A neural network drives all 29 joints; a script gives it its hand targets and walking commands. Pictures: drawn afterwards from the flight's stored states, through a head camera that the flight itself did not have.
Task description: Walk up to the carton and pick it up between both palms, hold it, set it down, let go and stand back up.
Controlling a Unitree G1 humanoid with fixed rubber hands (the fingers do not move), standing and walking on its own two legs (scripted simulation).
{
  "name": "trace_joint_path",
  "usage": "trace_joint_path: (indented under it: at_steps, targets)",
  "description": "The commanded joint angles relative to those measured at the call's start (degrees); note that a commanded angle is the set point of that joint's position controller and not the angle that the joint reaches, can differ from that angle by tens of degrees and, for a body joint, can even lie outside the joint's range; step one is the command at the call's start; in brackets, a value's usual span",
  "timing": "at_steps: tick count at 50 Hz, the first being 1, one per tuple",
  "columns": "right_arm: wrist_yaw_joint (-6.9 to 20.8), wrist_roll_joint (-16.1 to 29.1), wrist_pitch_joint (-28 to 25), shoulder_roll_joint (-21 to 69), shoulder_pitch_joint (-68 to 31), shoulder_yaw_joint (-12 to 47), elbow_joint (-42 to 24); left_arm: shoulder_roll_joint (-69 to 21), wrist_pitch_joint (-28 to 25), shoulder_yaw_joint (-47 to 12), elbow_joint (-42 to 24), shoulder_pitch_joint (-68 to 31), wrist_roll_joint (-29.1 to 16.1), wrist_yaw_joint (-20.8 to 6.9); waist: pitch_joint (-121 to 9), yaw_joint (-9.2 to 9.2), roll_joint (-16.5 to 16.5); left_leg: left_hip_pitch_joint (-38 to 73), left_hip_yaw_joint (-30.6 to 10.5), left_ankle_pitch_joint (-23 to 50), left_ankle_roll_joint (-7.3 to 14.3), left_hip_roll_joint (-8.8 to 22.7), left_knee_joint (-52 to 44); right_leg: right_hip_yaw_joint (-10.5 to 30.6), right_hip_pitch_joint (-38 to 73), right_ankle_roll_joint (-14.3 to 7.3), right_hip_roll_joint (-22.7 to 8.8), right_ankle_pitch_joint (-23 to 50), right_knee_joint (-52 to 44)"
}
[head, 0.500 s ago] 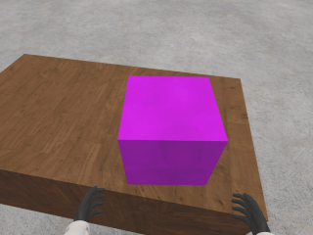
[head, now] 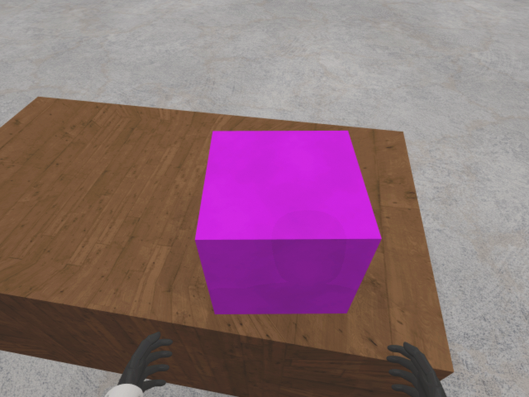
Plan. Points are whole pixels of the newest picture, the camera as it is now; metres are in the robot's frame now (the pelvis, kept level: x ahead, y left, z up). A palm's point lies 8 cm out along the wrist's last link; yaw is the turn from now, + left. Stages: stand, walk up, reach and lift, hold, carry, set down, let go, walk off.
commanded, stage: let go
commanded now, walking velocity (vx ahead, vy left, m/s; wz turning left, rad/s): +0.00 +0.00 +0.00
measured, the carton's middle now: (280, 223) +0.46 +0.01 -0.05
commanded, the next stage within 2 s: stand in 0.48 s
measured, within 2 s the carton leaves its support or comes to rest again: neither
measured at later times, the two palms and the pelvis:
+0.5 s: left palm (136, 385) +0.15 +0.22 -0.08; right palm out of the picture +0.16 -0.22 -0.08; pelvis +0.00 +0.00 +0.00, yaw +0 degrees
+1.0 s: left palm out of the picture +0.05 +0.27 -0.12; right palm out of the picture +0.05 -0.24 -0.11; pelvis -0.02 +0.02 -0.01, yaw +1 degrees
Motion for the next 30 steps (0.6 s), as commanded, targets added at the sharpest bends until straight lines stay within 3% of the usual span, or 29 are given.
trace_joint_path:
  at_steps: [1, 12, 24, 25, 26, 28, 30]
  targets:
    - [-0.51, -0.36, -1.51, -6.35, -3.42, -1.35, -5.96, 5.29, -0.93, 2.0, -6.64, -4.02, 0.63, -0.17, -4.25, 0.23, 0.27, -2.03, 1.94, 15.77, -0.96, -2.98, -3.38, -0.28, 1.61, -1.91, 1.72, 9.11, -3.91]
    - [-0.84, -0.6, -1.28, -6.58, -2.82, -1.43, -6.93, 4.78, -0.31, 1.98, -7.0, -4.59, 1.24, -0.49, -4.49, 0.08, 0.3, -1.81, 2.07, 15.58, -1.15, -3.42, -3.04, -0.22, 1.98, -1.53, 1.49, 11.16, -3.43]
    - [-0.79, -0.54, -0.23, -6.47, -2.49, -1.44, -8.91, 4.98, -0.01, 1.61, -7.06, -4.73, 0.93, -0.43, -3.54, 0.15, 0.14, -3.7, 2.07, 11.31, -0.98, -3.28, -3.49, -0.2, 0.82, -1.85, 1.34, 6.76, -3.2]
    - [-2.17, 0.21, 4.44, -11.96, 2.02, -2.09, -5.8, 10.57, -5.9, 3.92, 0.67, 2.46, 2.14, 0.1, -6.33, 0.74, 1.62, -8.05, -2.94, 19.16, 1.21, 0.92, 2.22, 2.76, -3.54, -1.35, -3.15, 17.59, 0.95]
    - [-2.61, 0.49, 6.33, -11.9, 3.33, -1.82, -6.63, 11.32, -7.79, 4.02, 2.2, 3.77, 1.79, -0.22, -7.07, -0.18, 0.64, -6.95, -3.26, 14.62, 1.99, 1.37, 1.28, 3.97, -3.78, -1.21, -3.98, 16.39, 0.26]
    - [-2.58, 0.55, 7.37, -11.29, 3.79, -1.69, -7.25, 10.25, -9.92, 3.55, 2.96, 1.14, 2.09, -0.72, -11.22, -1.4, -0.97, -3.8, -4.28, 17.62, 2.56, 2.43, 1.87, 4.09, -2.81, -1.72, -4.65, 20.24, 1.25]
    - [-2.49, 0.74, 7.88, -11.15, 4.49, -1.33, -6.69, 9.23, -10.63, 3.24, 4.14, 0.32, 2.07, -1.06, -10.7, -1.49, -1.81, -4.38, -4.4, 15.3, 2.49, 2.5, 1.26, 4.05, -3.53, -1.84, -4.68, 18.53, 0.84]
